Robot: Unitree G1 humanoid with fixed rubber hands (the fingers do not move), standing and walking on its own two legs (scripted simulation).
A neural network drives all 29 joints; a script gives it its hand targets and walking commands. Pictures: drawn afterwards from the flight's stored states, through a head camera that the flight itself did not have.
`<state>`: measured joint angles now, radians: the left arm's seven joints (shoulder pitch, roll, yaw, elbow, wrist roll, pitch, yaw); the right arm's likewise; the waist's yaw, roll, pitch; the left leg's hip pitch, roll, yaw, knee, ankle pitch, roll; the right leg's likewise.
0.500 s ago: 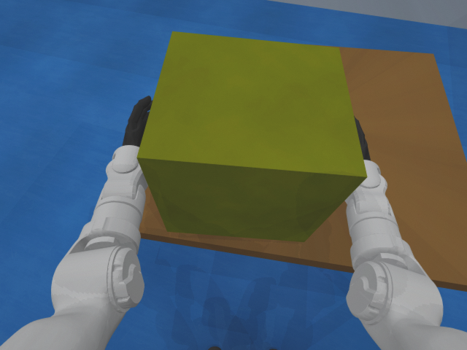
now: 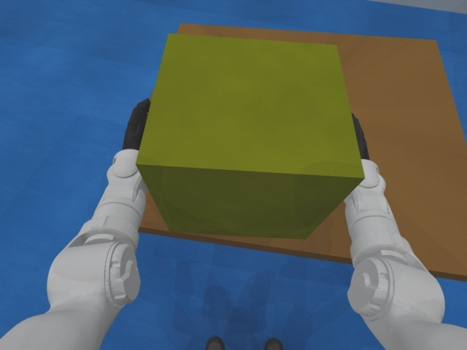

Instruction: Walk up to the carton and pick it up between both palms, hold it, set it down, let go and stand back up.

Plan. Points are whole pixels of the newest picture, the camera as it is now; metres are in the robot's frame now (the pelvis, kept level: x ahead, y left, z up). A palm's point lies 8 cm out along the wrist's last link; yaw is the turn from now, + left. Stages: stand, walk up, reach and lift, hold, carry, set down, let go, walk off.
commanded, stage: set down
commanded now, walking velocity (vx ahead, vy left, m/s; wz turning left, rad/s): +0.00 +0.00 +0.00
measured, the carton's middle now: (244, 148) +0.46 -0.03 +0.00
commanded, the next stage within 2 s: none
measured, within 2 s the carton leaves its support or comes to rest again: rests again in 0.30 s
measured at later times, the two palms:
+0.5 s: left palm (136, 148) +0.45 +0.16 +0.04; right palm (351, 154) +0.42 -0.22 +0.03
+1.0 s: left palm (136, 154) +0.45 +0.17 +0.03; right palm (349, 153) +0.42 -0.21 +0.03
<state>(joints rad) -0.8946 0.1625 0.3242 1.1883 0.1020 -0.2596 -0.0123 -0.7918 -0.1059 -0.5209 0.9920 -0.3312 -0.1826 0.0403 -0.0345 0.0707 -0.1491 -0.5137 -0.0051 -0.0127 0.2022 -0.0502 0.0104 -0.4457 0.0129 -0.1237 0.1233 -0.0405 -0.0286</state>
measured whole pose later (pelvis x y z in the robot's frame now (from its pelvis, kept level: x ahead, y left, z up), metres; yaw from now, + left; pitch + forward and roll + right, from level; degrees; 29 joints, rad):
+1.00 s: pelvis +0.00 +0.00 +0.00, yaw +0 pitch +22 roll -1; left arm -0.84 0.15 0.41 1.09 0.19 -0.27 -0.03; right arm -0.82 -0.05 -0.63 0.93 -0.40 -0.19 0.10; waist -0.05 0.05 -0.12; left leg -0.54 -0.01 -0.02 0.19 -0.04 0.01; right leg -0.48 0.01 -0.13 0.14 -0.04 -0.03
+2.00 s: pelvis -0.03 +0.01 -0.03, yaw -7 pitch +37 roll -1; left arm -1.09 0.39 -0.17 1.29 -0.49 -0.25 0.00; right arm -1.10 -0.52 0.14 1.36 0.47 -0.21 0.11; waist 0.07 0.02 -0.36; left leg -1.01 0.04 0.09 0.50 -0.13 0.02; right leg -0.99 0.04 -0.03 0.44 -0.09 -0.02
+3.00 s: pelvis -0.03 +0.00 -0.01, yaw -5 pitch +19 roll -1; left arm -1.11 0.45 -0.13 1.26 -0.44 0.01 -0.02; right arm -1.12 -0.51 0.17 1.32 0.49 0.07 0.07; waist 0.02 0.02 -0.24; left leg -0.59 0.04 0.06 0.40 -0.13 0.01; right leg -0.55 0.04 -0.05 0.31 -0.09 -0.03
